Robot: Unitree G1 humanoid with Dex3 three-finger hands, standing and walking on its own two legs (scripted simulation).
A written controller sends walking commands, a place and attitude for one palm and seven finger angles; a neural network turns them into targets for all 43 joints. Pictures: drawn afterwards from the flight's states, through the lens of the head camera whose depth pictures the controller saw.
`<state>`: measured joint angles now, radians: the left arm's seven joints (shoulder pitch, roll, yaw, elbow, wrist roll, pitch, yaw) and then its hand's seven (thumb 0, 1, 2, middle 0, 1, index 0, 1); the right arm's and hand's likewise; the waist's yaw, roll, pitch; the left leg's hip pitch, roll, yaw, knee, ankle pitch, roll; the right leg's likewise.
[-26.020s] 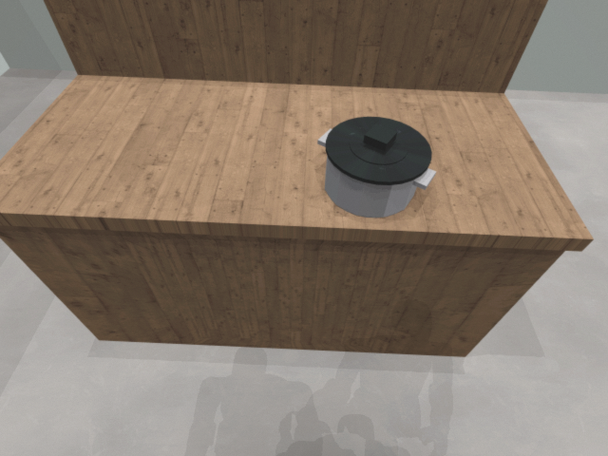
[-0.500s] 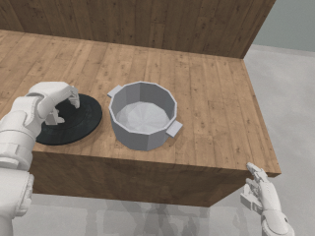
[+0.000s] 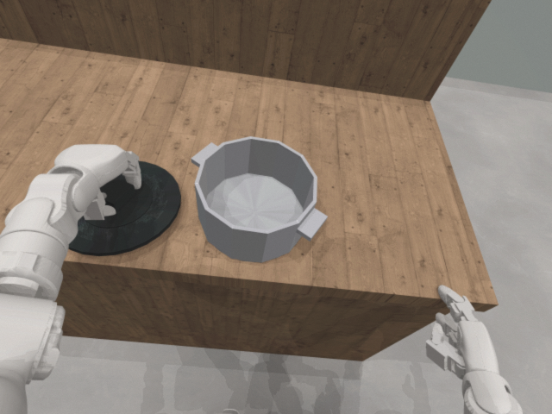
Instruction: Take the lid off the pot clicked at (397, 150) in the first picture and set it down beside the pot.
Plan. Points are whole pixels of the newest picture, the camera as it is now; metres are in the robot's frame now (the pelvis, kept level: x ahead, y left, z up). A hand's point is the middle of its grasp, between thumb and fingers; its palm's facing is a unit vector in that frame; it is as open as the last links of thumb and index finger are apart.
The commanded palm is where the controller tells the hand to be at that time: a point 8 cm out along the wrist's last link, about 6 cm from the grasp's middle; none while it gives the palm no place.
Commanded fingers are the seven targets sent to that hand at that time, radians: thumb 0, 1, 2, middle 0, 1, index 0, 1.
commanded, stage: open the fingers wide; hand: left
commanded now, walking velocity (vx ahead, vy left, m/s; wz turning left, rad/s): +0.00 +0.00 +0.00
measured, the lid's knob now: (113, 192) +0.44 +0.29 -0.01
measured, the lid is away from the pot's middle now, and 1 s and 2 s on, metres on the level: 0.24 0.24 0.24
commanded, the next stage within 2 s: raise the empty hand in 1.16 s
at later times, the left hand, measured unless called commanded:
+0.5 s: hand (93, 210) +0.39 +0.30 +0.01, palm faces -0.37 -0.08 -0.92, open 8.3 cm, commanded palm +0.42 +0.28 +0.08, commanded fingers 0.00 0.14 0.98 -0.62 -0.79 -0.62 -0.79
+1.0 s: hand (97, 209) +0.39 +0.29 +0.02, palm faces -0.39 -0.10 -0.91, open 10.6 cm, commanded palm +0.43 +0.29 +0.08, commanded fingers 0.00 -0.13 0.89 -0.47 -0.62 -0.47 -0.62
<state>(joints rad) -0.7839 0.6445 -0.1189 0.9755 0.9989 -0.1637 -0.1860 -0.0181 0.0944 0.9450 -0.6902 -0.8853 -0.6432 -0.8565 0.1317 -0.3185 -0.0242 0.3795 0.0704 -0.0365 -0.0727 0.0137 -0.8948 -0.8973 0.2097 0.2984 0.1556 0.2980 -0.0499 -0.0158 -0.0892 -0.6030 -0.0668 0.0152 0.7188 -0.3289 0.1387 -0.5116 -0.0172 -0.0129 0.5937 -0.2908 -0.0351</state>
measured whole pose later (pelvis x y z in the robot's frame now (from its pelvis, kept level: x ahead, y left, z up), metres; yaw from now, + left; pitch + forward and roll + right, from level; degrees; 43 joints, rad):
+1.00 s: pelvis -0.02 -0.02 -0.01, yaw +1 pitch +12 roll -5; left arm -0.78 0.67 -0.11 0.97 1.00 -0.15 -0.20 0.00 -0.09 0.93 -0.53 -0.63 -0.52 -0.62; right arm 0.12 -0.31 0.00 0.34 0.08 -0.02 -0.07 0.01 -0.89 -0.90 0.21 0.30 0.14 0.29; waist -0.05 -0.01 -0.09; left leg -0.66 -0.06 -0.01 0.80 -0.34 0.11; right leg -0.57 0.01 -0.01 0.68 -0.32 -0.02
